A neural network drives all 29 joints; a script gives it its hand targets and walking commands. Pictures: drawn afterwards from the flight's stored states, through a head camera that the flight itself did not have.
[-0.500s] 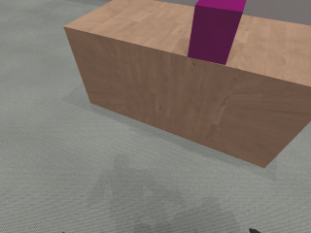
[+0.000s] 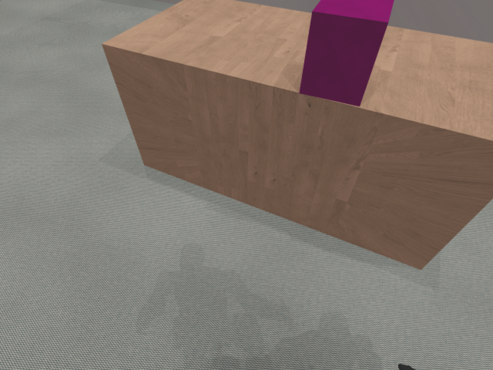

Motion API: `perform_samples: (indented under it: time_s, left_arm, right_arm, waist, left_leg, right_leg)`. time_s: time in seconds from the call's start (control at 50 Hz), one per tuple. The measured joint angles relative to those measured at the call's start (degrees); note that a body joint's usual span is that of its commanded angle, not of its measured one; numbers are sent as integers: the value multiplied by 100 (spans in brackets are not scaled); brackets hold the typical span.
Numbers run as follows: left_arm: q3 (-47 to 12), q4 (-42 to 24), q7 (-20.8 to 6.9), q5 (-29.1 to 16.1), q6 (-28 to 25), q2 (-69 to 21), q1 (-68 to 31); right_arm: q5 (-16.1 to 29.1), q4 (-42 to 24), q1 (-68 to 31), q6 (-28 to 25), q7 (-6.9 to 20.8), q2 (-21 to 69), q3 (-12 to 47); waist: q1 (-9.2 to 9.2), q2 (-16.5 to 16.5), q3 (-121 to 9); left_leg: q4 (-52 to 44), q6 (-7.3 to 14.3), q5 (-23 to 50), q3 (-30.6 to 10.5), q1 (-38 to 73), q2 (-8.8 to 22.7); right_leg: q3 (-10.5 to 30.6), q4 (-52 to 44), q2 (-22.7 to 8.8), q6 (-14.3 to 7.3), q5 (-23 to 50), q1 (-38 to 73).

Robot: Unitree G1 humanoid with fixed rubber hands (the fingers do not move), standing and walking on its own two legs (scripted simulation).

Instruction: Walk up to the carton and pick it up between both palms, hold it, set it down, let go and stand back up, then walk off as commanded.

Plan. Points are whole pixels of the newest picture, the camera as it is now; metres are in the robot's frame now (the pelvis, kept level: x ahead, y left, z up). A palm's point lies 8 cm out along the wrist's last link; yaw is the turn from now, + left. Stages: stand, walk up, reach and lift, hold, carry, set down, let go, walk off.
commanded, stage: stand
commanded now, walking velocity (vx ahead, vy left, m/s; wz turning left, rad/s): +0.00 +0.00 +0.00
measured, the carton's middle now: (344, 48) +0.99 -0.32 +0.06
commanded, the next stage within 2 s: walk up in 0.46 s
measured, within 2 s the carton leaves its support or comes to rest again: neither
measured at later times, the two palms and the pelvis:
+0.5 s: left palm out of the picture +0.08 +0.30 -0.12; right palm out of the picture +0.08 -0.28 -0.12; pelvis +0.01 +0.01 +0.00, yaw -1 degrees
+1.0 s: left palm (104, 361) +0.17 +0.26 -0.11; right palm out of the picture +0.05 -0.39 -0.14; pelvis +0.06 -0.06 -0.03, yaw -12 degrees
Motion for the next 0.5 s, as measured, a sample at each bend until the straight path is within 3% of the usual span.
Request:
perform_samples:
  time_s: [0.5]
  left_arm:
    - [-4,28,25,-2,25,2,15]
  right_arm:
    - [4,8,38,4,-27,22,8]
  waist:
    - [-13,49,-5]
  left_leg:
    - [-167,38,18,84,131,-25]
  right_leg:
    - [81,-171,-24,47,48,106]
